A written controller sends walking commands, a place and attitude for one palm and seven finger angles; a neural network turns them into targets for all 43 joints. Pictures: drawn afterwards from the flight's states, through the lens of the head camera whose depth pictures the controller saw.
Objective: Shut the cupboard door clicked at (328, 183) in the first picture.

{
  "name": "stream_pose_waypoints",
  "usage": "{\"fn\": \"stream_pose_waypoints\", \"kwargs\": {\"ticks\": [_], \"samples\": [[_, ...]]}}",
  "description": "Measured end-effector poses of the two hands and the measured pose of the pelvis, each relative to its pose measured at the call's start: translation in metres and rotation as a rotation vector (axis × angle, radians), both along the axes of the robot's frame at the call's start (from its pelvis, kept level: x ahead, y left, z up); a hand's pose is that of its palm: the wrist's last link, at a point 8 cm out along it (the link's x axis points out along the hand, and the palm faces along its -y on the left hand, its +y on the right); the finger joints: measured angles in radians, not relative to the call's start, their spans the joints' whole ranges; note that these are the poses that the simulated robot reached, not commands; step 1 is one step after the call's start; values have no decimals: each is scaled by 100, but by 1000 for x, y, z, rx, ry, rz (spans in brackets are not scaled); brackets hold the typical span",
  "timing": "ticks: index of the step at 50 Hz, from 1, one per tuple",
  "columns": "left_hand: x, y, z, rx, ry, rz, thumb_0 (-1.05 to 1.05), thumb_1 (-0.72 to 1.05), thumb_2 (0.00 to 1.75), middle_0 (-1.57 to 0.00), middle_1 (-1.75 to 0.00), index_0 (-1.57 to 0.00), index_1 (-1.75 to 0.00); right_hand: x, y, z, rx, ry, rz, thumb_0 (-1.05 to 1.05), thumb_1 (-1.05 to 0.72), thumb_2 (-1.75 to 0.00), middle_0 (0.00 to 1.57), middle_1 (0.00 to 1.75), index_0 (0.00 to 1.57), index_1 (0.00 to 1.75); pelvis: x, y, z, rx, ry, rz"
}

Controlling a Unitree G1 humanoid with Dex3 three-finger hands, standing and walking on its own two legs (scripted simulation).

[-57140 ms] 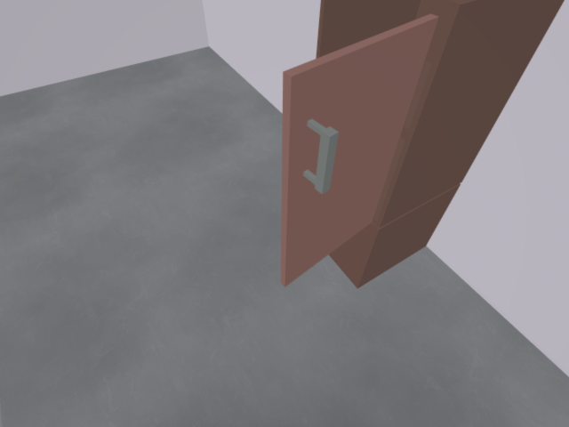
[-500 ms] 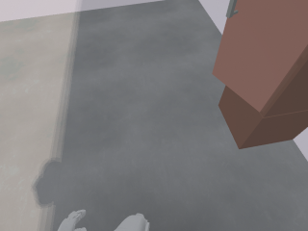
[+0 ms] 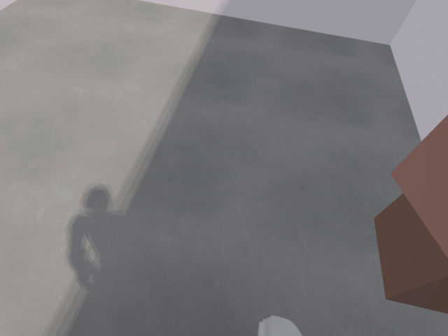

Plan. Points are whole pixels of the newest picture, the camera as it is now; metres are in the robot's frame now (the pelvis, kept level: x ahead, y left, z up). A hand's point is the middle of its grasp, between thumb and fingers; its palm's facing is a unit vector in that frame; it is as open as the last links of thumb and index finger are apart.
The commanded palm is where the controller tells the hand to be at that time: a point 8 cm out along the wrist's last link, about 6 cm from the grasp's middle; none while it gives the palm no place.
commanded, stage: walk to a spot facing it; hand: left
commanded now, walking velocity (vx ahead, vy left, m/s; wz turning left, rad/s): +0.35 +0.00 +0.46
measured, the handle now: out of the picture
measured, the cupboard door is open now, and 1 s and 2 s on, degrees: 23 23 23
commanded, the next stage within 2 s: turn to face it in 0.74 s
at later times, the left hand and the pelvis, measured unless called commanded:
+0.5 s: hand (158, 289) +0.22 +0.14 -0.16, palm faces +0.25 -0.94 -0.22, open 7.3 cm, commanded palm none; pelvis +0.20 -0.05 +0.00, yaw +15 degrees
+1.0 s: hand (106, 258) +0.28 +0.28 -0.17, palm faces +0.50 -0.84 -0.21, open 7.4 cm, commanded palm none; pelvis +0.31 +0.05 +0.00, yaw +28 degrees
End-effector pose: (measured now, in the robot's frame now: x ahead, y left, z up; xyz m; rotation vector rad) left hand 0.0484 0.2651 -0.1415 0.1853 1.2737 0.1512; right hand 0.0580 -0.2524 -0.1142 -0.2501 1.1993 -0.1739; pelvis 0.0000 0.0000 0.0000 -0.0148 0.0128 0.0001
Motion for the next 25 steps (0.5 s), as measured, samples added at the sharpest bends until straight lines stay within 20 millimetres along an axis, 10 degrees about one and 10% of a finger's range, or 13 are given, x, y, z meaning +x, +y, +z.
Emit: {"fn": "stream_pose_waypoints", "kwargs": {"ticks": [14,25], "samples": [[186,-52,17,32,-257,-33,1,90,90,-20,-29,-20,-30,31,-34,-46,80,252,-49,0,-90,-90,20,30,21,30,118,-42,-19,31,4,101],[153,-75,17,12,-89,224,1,92,90,-20,-30,-20,-30,226,-40,-20,62,109,155,0,-91,-90,20,30,20,30,198,-51,3,15,2,266]]}}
